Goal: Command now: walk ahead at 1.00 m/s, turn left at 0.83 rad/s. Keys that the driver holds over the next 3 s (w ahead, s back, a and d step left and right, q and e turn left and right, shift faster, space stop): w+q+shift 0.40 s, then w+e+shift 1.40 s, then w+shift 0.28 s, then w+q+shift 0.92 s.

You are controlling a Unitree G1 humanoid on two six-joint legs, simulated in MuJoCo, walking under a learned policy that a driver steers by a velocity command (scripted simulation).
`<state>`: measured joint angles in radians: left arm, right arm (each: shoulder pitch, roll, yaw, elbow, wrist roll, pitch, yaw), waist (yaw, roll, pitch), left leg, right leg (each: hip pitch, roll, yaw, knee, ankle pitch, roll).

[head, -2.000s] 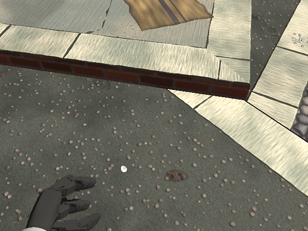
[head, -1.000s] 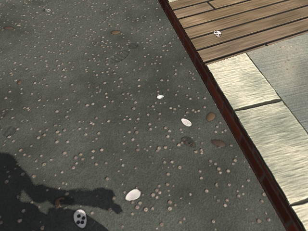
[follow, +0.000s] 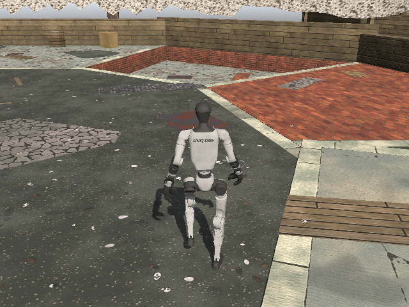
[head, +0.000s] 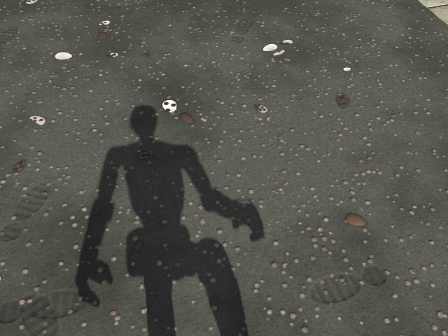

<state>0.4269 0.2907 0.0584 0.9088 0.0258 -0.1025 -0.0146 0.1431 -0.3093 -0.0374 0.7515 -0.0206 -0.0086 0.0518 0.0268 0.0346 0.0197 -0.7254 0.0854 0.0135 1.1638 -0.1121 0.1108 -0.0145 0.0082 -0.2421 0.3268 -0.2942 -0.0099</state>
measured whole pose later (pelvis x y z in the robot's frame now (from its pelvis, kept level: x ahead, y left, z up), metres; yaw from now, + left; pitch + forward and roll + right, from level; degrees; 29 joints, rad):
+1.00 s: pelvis +0.96 +0.22 +0.00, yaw +8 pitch +3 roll +0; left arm 0.54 0.30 0.08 0.88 -0.01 -0.06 -0.02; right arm -0.08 -0.24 0.06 0.58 -0.04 -0.09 0.03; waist 0.16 -0.01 0.01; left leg -0.63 0.07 -0.09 0.55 0.01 -0.03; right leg 0.06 0.12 0.23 0.27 -0.36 -0.10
